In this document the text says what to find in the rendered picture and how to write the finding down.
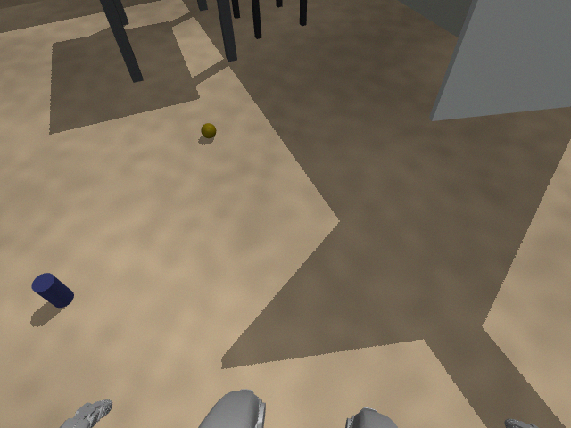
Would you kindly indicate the left robot hand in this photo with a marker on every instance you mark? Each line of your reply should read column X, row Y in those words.
column 89, row 414

